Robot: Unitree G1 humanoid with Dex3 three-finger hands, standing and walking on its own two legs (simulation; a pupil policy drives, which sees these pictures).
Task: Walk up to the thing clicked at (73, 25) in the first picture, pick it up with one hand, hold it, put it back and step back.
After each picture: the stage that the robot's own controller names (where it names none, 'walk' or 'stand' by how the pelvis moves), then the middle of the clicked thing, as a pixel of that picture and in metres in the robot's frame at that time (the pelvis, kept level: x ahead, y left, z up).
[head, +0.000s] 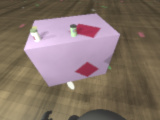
stand; (73, 30) +0.87 +0.20 +0.08
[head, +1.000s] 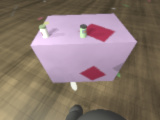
rise first; (83, 31) +0.80 +0.15 +0.08
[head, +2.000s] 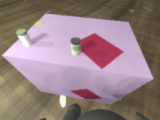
walk; (75, 46) +0.49 +0.15 +0.11
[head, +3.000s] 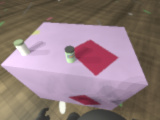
stand; (70, 54) +0.46 +0.17 +0.09
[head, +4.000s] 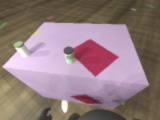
stand; (69, 55) +0.45 +0.17 +0.08
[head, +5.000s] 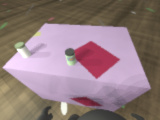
stand; (70, 57) +0.44 +0.16 +0.08
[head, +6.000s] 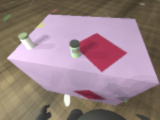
stand; (75, 49) +0.48 +0.13 +0.10
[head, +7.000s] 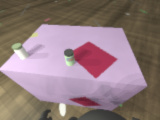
stand; (69, 57) +0.44 +0.17 +0.08
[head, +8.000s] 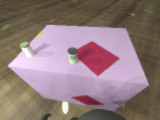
stand; (72, 56) +0.47 +0.15 +0.07
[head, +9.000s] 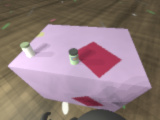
stand; (73, 56) +0.46 +0.14 +0.07
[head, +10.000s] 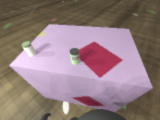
rise first; (74, 56) +0.46 +0.13 +0.07
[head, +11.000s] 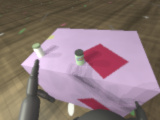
rise first; (79, 57) +0.47 +0.13 +0.08
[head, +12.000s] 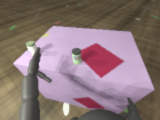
go down; (76, 56) +0.47 +0.12 +0.08
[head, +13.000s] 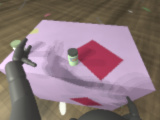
go down; (73, 57) +0.44 +0.12 +0.09
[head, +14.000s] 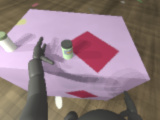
close in; (67, 50) +0.46 +0.13 +0.11
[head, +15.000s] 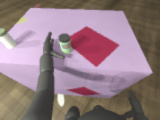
close; (65, 44) +0.49 +0.14 +0.14
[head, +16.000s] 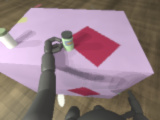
lift; (67, 41) +0.51 +0.12 +0.14
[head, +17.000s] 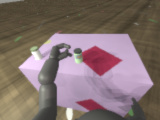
lift; (78, 55) +0.52 +0.12 +0.10
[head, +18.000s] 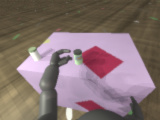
stand; (78, 57) +0.50 +0.12 +0.09
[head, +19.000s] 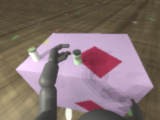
close; (77, 57) +0.50 +0.12 +0.09
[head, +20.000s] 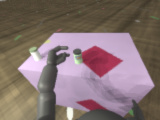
stand; (78, 56) +0.51 +0.12 +0.09
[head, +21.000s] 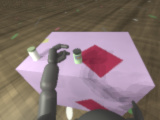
crouch; (77, 56) +0.50 +0.12 +0.09
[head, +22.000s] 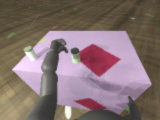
crouch; (75, 55) +0.50 +0.12 +0.08
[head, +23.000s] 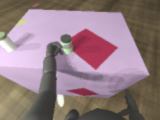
lower; (67, 44) +0.51 +0.13 +0.11
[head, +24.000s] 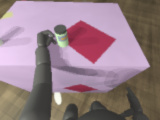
lower; (61, 36) +0.53 +0.12 +0.15
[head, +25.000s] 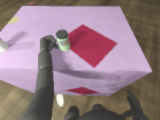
lower; (63, 41) +0.51 +0.13 +0.14
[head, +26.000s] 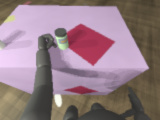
lower; (62, 39) +0.52 +0.13 +0.15
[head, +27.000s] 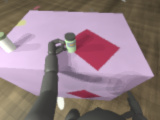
open; (70, 43) +0.51 +0.11 +0.13
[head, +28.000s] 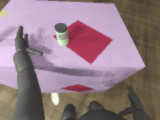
sink last; (62, 35) +0.54 +0.12 +0.15
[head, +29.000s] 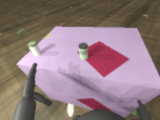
sink last; (83, 51) +0.51 +0.09 +0.12
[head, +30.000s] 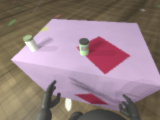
stand; (84, 47) +0.52 +0.08 +0.11
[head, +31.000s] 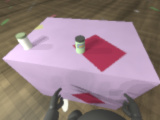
stand; (80, 44) +0.52 +0.10 +0.14
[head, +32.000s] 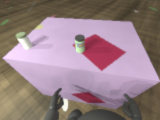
stand; (80, 44) +0.53 +0.10 +0.14
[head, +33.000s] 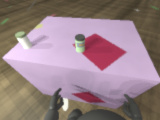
stand; (80, 43) +0.53 +0.10 +0.14
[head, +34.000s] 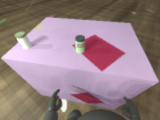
stand; (80, 44) +0.53 +0.09 +0.14
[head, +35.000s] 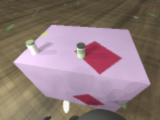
stand; (81, 50) +0.54 +0.10 +0.08
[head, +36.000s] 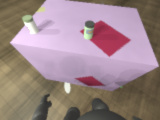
walk; (88, 30) +0.63 +0.02 +0.10
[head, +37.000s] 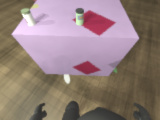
walk; (79, 17) +0.80 +0.13 +0.11
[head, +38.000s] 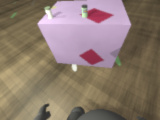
stand; (84, 11) +1.09 +0.11 +0.10
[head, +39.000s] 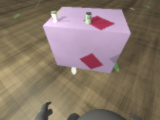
stand; (88, 18) +1.11 +0.06 +0.09
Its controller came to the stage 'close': yes
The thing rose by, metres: 0.00
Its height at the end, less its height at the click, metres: +0.00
